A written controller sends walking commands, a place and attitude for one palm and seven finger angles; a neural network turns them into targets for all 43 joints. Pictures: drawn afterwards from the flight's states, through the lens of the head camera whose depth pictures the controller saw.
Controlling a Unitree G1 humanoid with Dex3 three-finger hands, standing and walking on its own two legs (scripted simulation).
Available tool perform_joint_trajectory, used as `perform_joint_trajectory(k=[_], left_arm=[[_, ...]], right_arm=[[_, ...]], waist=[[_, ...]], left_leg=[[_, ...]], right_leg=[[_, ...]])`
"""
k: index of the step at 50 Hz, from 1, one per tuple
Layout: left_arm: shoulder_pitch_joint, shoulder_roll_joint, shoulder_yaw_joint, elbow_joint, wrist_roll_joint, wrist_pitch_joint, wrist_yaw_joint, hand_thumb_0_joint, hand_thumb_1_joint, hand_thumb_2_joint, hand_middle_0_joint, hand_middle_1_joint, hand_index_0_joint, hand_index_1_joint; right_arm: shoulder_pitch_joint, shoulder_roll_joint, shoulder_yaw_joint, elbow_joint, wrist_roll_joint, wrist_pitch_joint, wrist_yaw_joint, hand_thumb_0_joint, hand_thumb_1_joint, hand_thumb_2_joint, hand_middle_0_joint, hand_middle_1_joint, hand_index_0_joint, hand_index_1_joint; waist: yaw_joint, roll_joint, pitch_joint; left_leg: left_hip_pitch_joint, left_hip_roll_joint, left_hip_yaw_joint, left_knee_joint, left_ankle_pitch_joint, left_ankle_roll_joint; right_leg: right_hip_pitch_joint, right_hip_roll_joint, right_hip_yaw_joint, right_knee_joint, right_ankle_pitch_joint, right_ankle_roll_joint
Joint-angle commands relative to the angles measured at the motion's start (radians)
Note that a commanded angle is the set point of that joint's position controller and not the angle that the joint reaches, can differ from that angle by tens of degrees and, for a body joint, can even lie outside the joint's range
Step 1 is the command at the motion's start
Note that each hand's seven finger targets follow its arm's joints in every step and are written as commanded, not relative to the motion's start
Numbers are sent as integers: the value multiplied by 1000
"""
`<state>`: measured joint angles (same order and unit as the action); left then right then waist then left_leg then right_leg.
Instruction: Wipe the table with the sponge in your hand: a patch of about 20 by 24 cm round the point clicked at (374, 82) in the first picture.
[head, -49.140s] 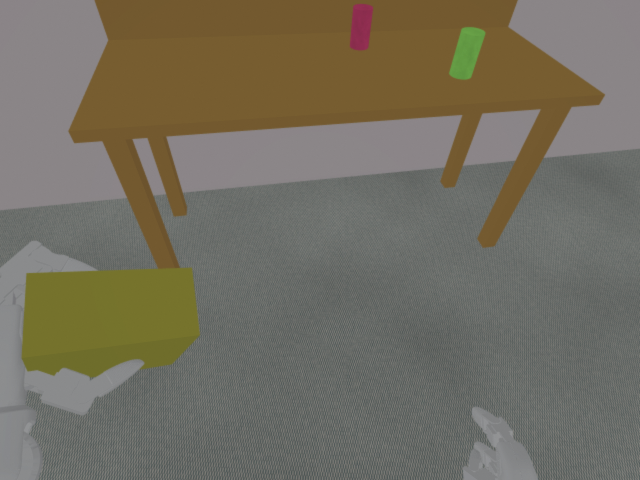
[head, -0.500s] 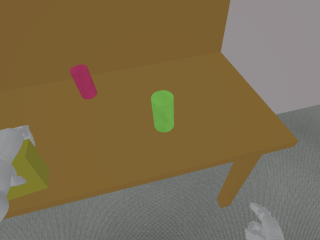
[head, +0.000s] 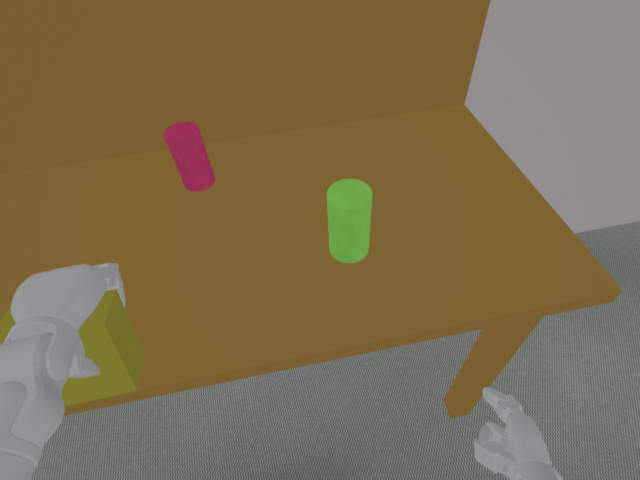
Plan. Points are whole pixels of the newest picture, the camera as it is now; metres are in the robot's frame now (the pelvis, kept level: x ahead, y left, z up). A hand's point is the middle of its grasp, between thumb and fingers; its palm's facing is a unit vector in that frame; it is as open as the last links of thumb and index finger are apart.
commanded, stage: move the sponge above the wiping area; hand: left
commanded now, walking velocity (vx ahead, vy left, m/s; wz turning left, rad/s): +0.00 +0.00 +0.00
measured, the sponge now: (81, 361) +0.22 +0.36 +0.00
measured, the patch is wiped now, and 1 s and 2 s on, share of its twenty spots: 0.00 0.00 0.00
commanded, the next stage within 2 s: none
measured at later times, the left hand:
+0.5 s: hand (94, 317) +0.25 +0.32 +0.08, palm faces -0.13 +0.00 -0.99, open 10.5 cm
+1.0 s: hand (81, 303) +0.25 +0.33 +0.10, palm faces +0.06 +0.04 -1.00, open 10.5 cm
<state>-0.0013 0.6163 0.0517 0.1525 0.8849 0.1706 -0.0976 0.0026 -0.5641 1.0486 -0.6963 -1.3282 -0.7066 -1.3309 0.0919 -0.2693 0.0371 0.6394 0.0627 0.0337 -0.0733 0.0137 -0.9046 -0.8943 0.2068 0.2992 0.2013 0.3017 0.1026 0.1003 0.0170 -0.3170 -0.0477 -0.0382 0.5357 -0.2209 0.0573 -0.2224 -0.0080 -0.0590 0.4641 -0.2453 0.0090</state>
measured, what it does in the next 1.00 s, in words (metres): stands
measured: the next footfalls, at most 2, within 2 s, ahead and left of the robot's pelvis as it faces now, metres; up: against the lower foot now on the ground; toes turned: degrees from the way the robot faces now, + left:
none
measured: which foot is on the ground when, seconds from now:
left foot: down 0.00-1.00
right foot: down 0.00-1.00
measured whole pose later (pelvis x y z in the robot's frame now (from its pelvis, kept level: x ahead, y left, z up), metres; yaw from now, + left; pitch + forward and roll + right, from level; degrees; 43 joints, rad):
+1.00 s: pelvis +0.01 -0.01 +0.00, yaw -1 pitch +0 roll -2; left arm 0.08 0.65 0.18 0.03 0.90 -0.07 0.08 0.00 -0.55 1.04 -0.71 -1.33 -0.72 -1.33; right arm 0.13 -0.25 -0.01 0.67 0.04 0.01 -0.08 0.01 -0.91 -0.89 0.20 0.30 0.20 0.30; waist 0.13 0.08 0.02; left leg -0.33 -0.02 -0.04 0.58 -0.26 0.04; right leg -0.22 0.02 -0.06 0.48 -0.26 -0.01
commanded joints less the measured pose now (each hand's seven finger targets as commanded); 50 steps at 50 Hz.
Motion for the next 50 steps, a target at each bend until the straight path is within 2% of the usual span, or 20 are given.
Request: perform_joint_trajectory(k=[1, 3, 7, 10, 13, 16, 18, 21, 23, 24, 26, 29, 34, 35, 39, 42, 43, 44, 48, 50], left_arm=[[-353, 359, 236, -407, 50, -221, 119, 0, 100, 1300, -1200, -1600, -1200, -1600], [-288, 424, 350, -367, 71, -219, 187, 0, 100, 1300, -1200, -1600, -1200, -1600], [-193, 330, 337, -166, 11, -69, 249, 0, 100, 1300, -1200, -1600, -1200, -1600], [-131, 292, 266, -99, -18, 57, 209, 0, 100, 1300, -1200, -1600, -1200, -1600], [-125, 259, 163, -100, -7, 102, 109, 0, 100, 1300, -1200, -1600, -1200, -1600], [-133, 284, 140, -166, -12, 28, 23, 0, 100, 1300, -1200, -1600, -1200, -1600], [-243, 344, 187, -262, -12, -84, 10, 0, 100, 1300, -1200, -1600, -1200, -1600], [-324, 420, 286, -314, 1, -247, 72, 0, 100, 1300, -1200, -1600, -1200, -1600], [-315, 497, 390, -282, 30, -282, 140, 0, 100, 1300, -1200, -1600, -1200, -1600], [-325, 436, 358, -250, 35, -281, 166, 0, 100, 1300, -1200, -1600, -1200, -1600], [-307, 428, 381, -133, 33, -240, 207, 0, 100, 1300, -1200, -1600, -1200, -1600], [-250, 402, 374, -86, 1, -144, 221, 0, 100, 1300, -1200, -1600, -1200, -1600], [-70, 317, 246, -58, -24, -16, 109, 0, 100, 1300, -1200, -1600, -1200, -1600], [-56, 293, 208, -100, -30, -18, 81, 0, 100, 1300, -1200, -1600, -1200, -1600], [-80, 345, 245, -253, -41, -123, 41, 0, 100, 1300, -1200, -1600, -1200, -1600], [-149, 427, 348, -353, -18, -237, 103, 0, 100, 1300, -1200, -1600, -1200, -1600], [-177, 490, 412, -399, 0, -256, 140, 0, 100, 1300, -1200, -1600, -1200, -1600], [-191, 459, 409, -395, 14, -267, 177, 0, 100, 1300, -1200, -1600, -1200, -1600], [-238, 402, 412, -272, 22, -190, 272, 0, 100, 1300, -1200, -1600, -1200, -1600], [-225, 340, 350, -176, -6, -111, 274, 0, 100, 1300, -1200, -1600, -1200, -1600]], right_arm=[[-94, -92, -53, -143, -37, -83, -37, 0, -900, -900, 200, 300, 200, 300], [-89, -98, -62, -128, -39, -88, -29, 0, -900, -900, 200, 300, 200, 300], [-94, -110, -80, -96, -23, -39, 7, 0, -900, -900, 200, 300, 200, 300], [-132, -128, -67, -112, -9, -9, 22, 0, -900, -900, 200, 300, 200, 300], [-167, -132, -48, -146, 6, -8, 22, 0, -900, -900, 200, 300, 200, 300], [-133, -131, -48, -160, 1, -19, 5, 0, -900, -900, 200, 300, 200, 300], [-148, -109, -35, -168, -2, -42, -19, 0, -900, -900, 200, 300, 200, 300], [-79, -104, -51, -134, -29, -74, -56, 0, -900, -900, 200, 300, 200, 300], [-73, -110, -61, -109, -29, -91, -60, 0, -900, -900, 200, 300, 200, 300], [-51, -104, -66, -99, -34, -90, -57, 0, -900, -900, 200, 300, 200, 300], [-40, -120, -85, -72, -23, -75, -39, 0, -900, -900, 200, 300, 200, 300], [-71, -131, -92, -85, -13, -57, -13, 0, -900, -900, 200, 300, 200, 300], [-105, -146, -74, -131, -1, -23, 15, 0, -900, -900, 200, 300, 200, 300], [-110, -139, -71, -147, 1, -22, 17, 0, -900, -900, 200, 300, 200, 300], [-107, -117, -56, -175, -10, -37, -2, 0, -900, -900, 200, 300, 200, 300], [-80, -108, -65, -161, -27, -55, -28, 0, -900, -900, 200, 300, 200, 300], [-100, -106, -63, -160, -29, -68, -32, 0, -900, -900, 200, 300, 200, 300], [-73, -97, -65, -151, -37, -72, -36, 0, -900, -900, 200, 300, 200, 300], [-84, -106, -89, -105, -23, -67, -9, 0, -900, -900, 200, 300, 200, 300], [-85, -114, -94, -93, -12, -52, -1, 0, -900, -900, 200, 300, 200, 300]], waist=[[-4, 79, -307], [21, 136, -283], [34, 37, -218], [30, -10, -222], [-3, -14, -210], [-34, -68, -243], [-48, -63, -245], [-32, 10, -251], [-15, 74, -217], [-21, 66, -220], [-17, 65, -184], [8, 55, -249], [-2, -27, -263], [-11, -27, -258], [-16, -30, -250], [-5, -10, -246], [7, 53, -239], [8, 65, -255], [3, 141, -213], [2, 78, -225]], left_leg=[[255, 58, -129, -109, 87, -21], [228, 68, -140, -113, 157, -48], [140, 47, -51, -83, 234, -59], [96, 32, -14, -97, 192, -51], [98, 19, -17, -100, 149, -28], [139, 9, -18, -62, 142, 5], [179, 9, -26, -51, 104, 17], [251, 13, -32, -38, 122, 22], [237, 15, -39, -35, 137, 8], [223, 17, -34, -31, 160, 4], [164, 21, -33, -35, 169, -12], [132, 20, -9, -38, 196, -23], [88, 15, 0, -44, 215, -13], [101, 15, -4, -41, 218, -7], [155, 13, -23, -33, 188, 13], [211, 27, -47, -30, 186, 15], [215, 33, -63, -36, 178, 7], [217, 38, -69, -38, 202, 1], [180, 49, -78, -45, 183, -37], [137, 45, -48, -61, 133, -40]], right_leg=[[-47, 48, 21, -39, 75, -63], [-37, 59, 41, -30, 101, -78], [0, 37, 25, -60, 138, -79], [49, 31, 18, -63, 144, -68], [54, 34, 30, -70, 136, -64], [41, 31, 21, -73, 158, -49], [7, 39, 43, -92, 113, -48], [-51, 35, 34, -100, 81, -56], [-68, 46, 69, -105, 88, -75], [-69, 36, 45, -91, 105, -73], [-72, 36, 45, -86, 118, -77], [-1, 26, 41, -60, 173, -75], [67, 20, 26, -38, 250, -57], [59, 20, 23, -37, 251, -52], [21, 27, 23, -54, 199, -51], [-35, 30, 28, -67, 146, -53], [-45, 40, 54, -71, 127, -65], [-48, 35, 32, -58, 124, -65], [-90, 42, 48, -52, 100, -78], [-68, 34, 23, -50, 81, -68]])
